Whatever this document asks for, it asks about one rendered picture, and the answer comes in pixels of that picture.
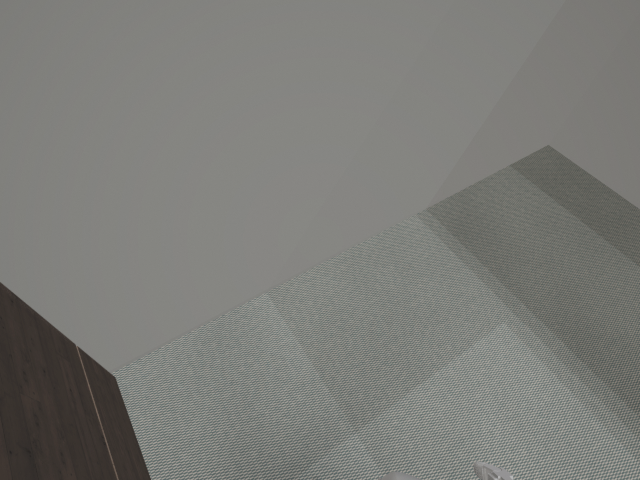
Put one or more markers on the cupboard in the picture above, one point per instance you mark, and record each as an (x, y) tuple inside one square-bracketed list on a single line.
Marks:
[(62, 415)]

